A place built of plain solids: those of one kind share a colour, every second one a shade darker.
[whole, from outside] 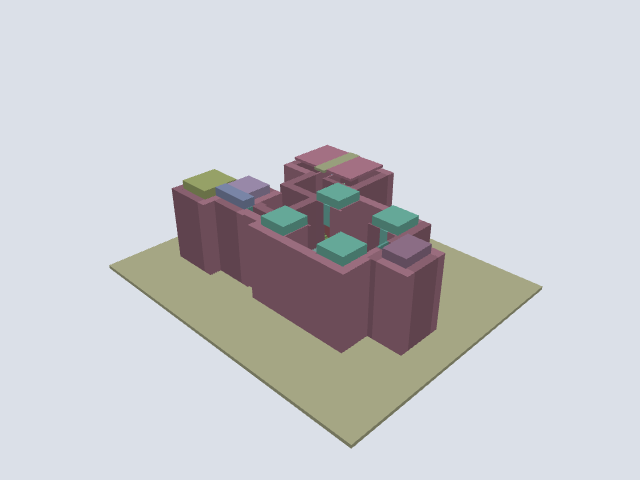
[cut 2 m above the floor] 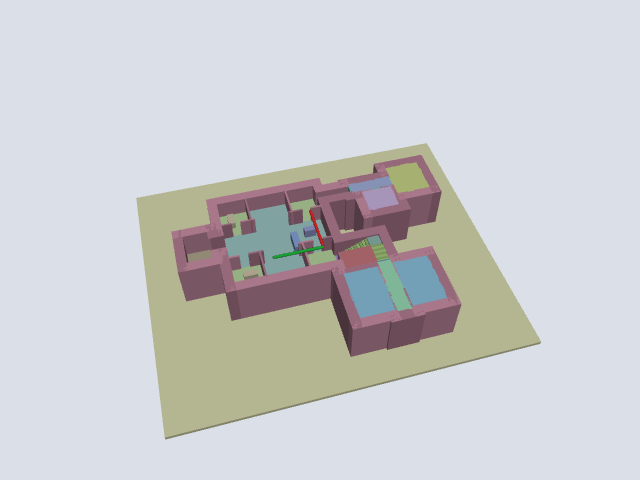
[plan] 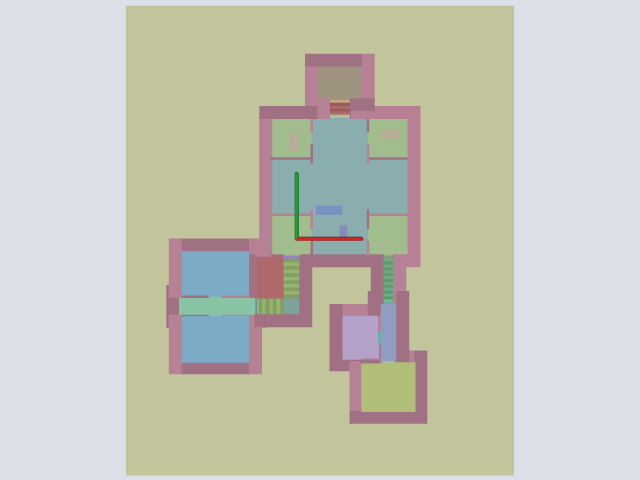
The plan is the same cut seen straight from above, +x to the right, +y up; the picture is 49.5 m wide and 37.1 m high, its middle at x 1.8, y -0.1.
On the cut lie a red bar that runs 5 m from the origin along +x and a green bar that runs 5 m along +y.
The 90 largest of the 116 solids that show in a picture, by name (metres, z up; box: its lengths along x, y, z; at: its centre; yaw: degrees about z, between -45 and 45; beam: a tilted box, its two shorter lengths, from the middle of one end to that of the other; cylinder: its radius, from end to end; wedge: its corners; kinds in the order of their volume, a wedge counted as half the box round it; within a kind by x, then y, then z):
{
 "wall_1": {"box": [1.0, 3.3, 9.04], "at": [-9.59, -5.23, 1.93]},
 "wall_2": {"box": [1.0, 4.6, 9.04], "at": [-9.39, -8.18, 1.93]},
 "wall_3": {"box": [1.0, 4.6, 9.04], "at": [-9.39, -2.28, 1.93]},
 "wall_4": {"box": [2.2, 0.2, 9.04], "at": [-7.89, -4.48, 1.93]},
 "wall_5": {"box": [7.2, 1.0, 9.04], "at": [-6.29, -9.98, 1.93]},
 "wall_6": {"box": [7.2, 1.0, 9.04], "at": [-6.29, -0.48, 1.93]},
 "wall_7": {"box": [2.2, 0.2, 9.04], "at": [-4.69, -5.98, 1.93]},
 "wall_8": {"box": [2.2, 0.2, 9.04], "at": [-4.69, -4.48, 1.93]},
 "wall_9": {"box": [0.51, 3.31, 9.04], "at": [-3.44, -2.93, 1.93]},
 "wall_10": {"box": [0.51, 1.0, 9.04], "at": [-3.34, -4.08, 1.93]},
 "wall_11": {"box": [0.51, 3.33, 9.04], "at": [-3.34, -2.86, 1.93]},
 "wall_12": {"box": [1.0, 4.6, 9.04], "at": [-3.19, -8.18, 1.93]},
 "wall_13": {"box": [1.0, 1.31, 9.04], "at": [-3.19, -0.63, 1.93]},
 "wall_14": {"box": [1.31, 1.0, 9.04], "at": [-2.94, -6.38, 1.93]},
 "wall_15": {"box": [1.29, 1.0, 9.04], "at": [-2.65, -0.9, 1.93]},
 "wall_16": {"box": [1.0, 11.65, 9.04], "at": [-2.39, 4.43, 1.93]},
 "wall_17": {"box": [4.5, 1.0, 9.04], "at": [-1.04, -6.34, 1.93]},
 "wall_18": {"box": [3.35, 0.2, 9.04], "at": [-0.41, 1.85, 1.93]},
 "wall_19": {"box": [3.35, 0.2, 9.04], "at": [-0.41, 6.2, 1.93]},
 "wall_20": {"box": [5.37, 1.0, 9.04], "at": [-0.2, 9.76, 1.93]},
 "wall_21": {"box": [1.0, 5.65, 9.04], "at": [0.7, -4.02, 1.93]},
 "wall_22": {"box": [1.0, 4.45, 9.04], "at": [1.14, 12.07, 1.93]},
 "wall_23": {"box": [0.2, 1.23, 9.04], "at": [1.16, -0.78, 1.93]},
 "wall_24": {"box": [0.2, 1.52, 9.04], "at": [1.16, 1.49, 1.93]},
 "wall_25": {"box": [0.2, 1.52, 9.04], "at": [1.16, 6.57, 1.93]},
 "wall_26": {"box": [0.2, 1.23, 9.04], "at": [1.16, 8.84, 1.93]},
 "wall_27": {"box": [1.84, 1.0, 9.04], "at": [1.56, 10.35, 1.93]},
 "wall_28": {"box": [1.0, 1.6, 9.04], "at": [2.08, 10.05, 1.93]},
 "wall_29": {"box": [1.0, 5.2, 9.04], "at": [3.04, -7.65, 1.93]},
 "wall_30": {"box": [5.4, 1.0, 9.04], "at": [3.34, 13.8, 1.93]},
 "wall_31": {"box": [6.32, 1.0, 9.04], "at": [3.46, -1.7, 1.93]},
 "wall_32": {"box": [2.48, 1.0, 9.04], "at": [3.78, -9.75, 1.93]},
 "wall_33": {"box": [3.95, 1.0, 9.04], "at": [4.51, -5.55, 1.93]},
 "wall_34": {"box": [1.0, 4.85, 9.04], "at": [4.59, -11.88, 1.93]},
 "wall_35": {"box": [1.0, 1.6, 9.04], "at": [4.6, 10.05, 1.93]},
 "wall_36": {"box": [1.84, 1.0, 9.04], "at": [5.12, 10.35, 1.93]},
 "wall_37": {"box": [0.2, 1.23, 9.04], "at": [5.51, -0.78, 1.93]},
 "wall_38": {"box": [0.2, 1.52, 9.04], "at": [5.51, 1.49, 1.93]},
 "wall_39": {"box": [0.2, 1.52, 9.04], "at": [5.51, 6.57, 1.93]},
 "wall_40": {"box": [0.2, 1.23, 9.04], "at": [5.51, 8.84, 1.93]},
 "wall_41": {"box": [1.0, 4.45, 9.04], "at": [5.54, 12.07, 1.93]},
 "wall_42": {"box": [1.51, 0.3, 9.04], "at": [5.64, -9.5, 1.93]},
 "wall_43": {"box": [1.48, 0.3, 9.04], "at": [5.75, -9.4, 1.93]},
 "wall_44": {"box": [1.0, 1.91, 9.04], "at": [5.99, -5.0, 1.93]},
 "wall_45": {"box": [1.12, 1.0, 9.04], "at": [6.05, -4.55, 1.93]},
 "wall_46": {"box": [1.0, 3.86, 9.04], "at": [6.21, -3.12, 1.93]},
 "wall_47": {"box": [0.2, 1.2, 9.04], "at": [6.39, -6.55, 1.93]},
 "wall_48": {"box": [5.37, 1.0, 9.04], "at": [6.88, 9.76, 1.93]},
 "wall_49": {"box": [6.0, 1.0, 9.04], "at": [7.09, -13.8, 1.93]},
 "wall_50": {"box": [3.35, 0.2, 9.04], "at": [7.09, 1.85, 1.93]},
 "wall_51": {"box": [3.35, 0.2, 9.04], "at": [7.09, 6.2, 1.93]},
 "wall_52": {"box": [1.0, 3.86, 9.04], "at": [7.96, -3.12, 1.93]},
 "wall_53": {"box": [1.12, 1.0, 9.04], "at": [8.13, -4.55, 1.93]},
 "wall_54": {"box": [1.0, 5.6, 9.04], "at": [8.19, -6.85, 1.93]},
 "wall_55": {"box": [2.01, 1.0, 9.04], "at": [8.56, -1.7, 1.93]},
 "wall_56": {"box": [2.31, 1.0, 9.04], "at": [8.94, -9.15, 1.93]},
 "wall_57": {"box": [1.0, 12.45, 9.04], "at": [9.06, 4.03, 1.93]},
 "wall_58": {"box": [1.0, 5.65, 9.04], "at": [9.59, -11.47, 1.93]},
 "ground_under_all_1": {"box": [29.98, 36.31, 0.4], "at": [1.8, -0.15, -2.24]},
 "floor_hall_1": {"box": [3.15, 4.35, 3.4], "at": [-0.41, 4.03, -0.89]},
 "floor_hall_2": {"box": [4.35, 10.65, 3.4], "at": [3.34, 4.03, -0.89]},
 "floor_hall_3": {"box": [3.15, 4.35, 3.4], "at": [7.09, 4.03, -0.89]},
 "floor_board_room_1": {"box": [5.4, 3.6, 6.44], "at": [-6.29, -7.78, 0.63]},
 "floor_board_room_2": {"box": [5.4, 3.6, 6.44], "at": [-6.29, -2.68, 0.63]},
 "floor_corner_1": {"box": [3.15, 3.15, 3.4], "at": [-0.41, 0.28, -0.89]},
 "floor_corner_2": {"box": [3.15, 3.15, 3.4], "at": [-0.41, 7.78, -0.89]},
 "floor_corner_3": {"box": [3.15, 3.15, 3.4], "at": [7.09, 0.28, -0.89]},
 "floor_corner_4": {"box": [3.15, 3.15, 3.4], "at": [7.09, 7.78, -0.89]},
 "ceil_corner_1": {"box": [3.15, 3.15, 3.34], "at": [-0.41, 0.28, 5.73]},
 "ceil_corner_2": {"box": [3.15, 3.15, 3.34], "at": [-0.41, 7.78, 5.73]},
 "ceil_corner_3": {"box": [3.15, 3.15, 3.34], "at": [7.09, 0.28, 5.73]},
 "ceil_corner_4": {"box": [3.15, 3.15, 3.34], "at": [7.09, 7.78, 5.73]},
 "ceil_strong_room_1": {"box": [4.2, 3.85, 6.14], "at": [7.09, -11.48, 4.33]},
 "ceil_deposit_room_1": {"box": [2.95, 3.4, 6.14], "at": [4.91, -7.65, 4.33]},
 "floor_board_room_corridor_1": {"box": [6.0, 1.5, 6.44], "at": [-6.19, -5.23, 0.63]},
 "wall_grand_pier_1": {"box": [2.17, 3.32, 7.44], "at": [-2.11, -2.96, 1.13]},
 "ceil_strong_passage_1": {"box": [1.4, 4.6, 6.14], "at": [7.09, -7.25, 4.33]},
 "ceil_porch_1": {"box": [3.6, 2.65, 3.8], "at": [3.34, 12.07, 5.5]},
 "floor_porch_1": {"box": [3.6, 2.65, 2.59], "at": [3.34, 12.07, -1.3]},
 "step_grand_1": {"box": [0.3, 1.23, 6.29], "at": [-2.81, -5.23, 0.55]},
 "step_grand_2": {"box": [0.3, 1.23, 6.13], "at": [-2.54, -5.23, 0.48]},
 "step_grand_3": {"box": [0.3, 1.23, 5.98], "at": [-2.26, -5.23, 0.4]},
 "step_grand_4": {"box": [0.3, 1.23, 5.83], "at": [-1.98, -5.23, 0.32]},
 "step_grand_5": {"box": [0.3, 1.23, 5.68], "at": [-1.71, -5.23, 0.25]},
 "step_grand_6": {"box": [0.3, 1.23, 5.53], "at": [-1.43, -5.23, 0.17]},
 "step_grand_7": {"box": [0.3, 1.23, 5.37], "at": [-1.15, -5.23, 0.09]},
 "ceil_board_room_1": {"box": [5.4, 3.6, 0.3], "at": [-6.29, -7.78, 7.25]},
 "ceil_board_room_2": {"box": [5.4, 3.6, 0.3], "at": [-6.29, -2.68, 7.25]},
 "floor_grand_l1a_1": {"box": [1.23, 1.25, 5.22], "at": [-0.41, -5.22, 0.02]},
 "ceil_board_room_corridor_1": {"box": [6.0, 1.5, 0.3], "at": [-6.19, -5.23, 7.25]}
}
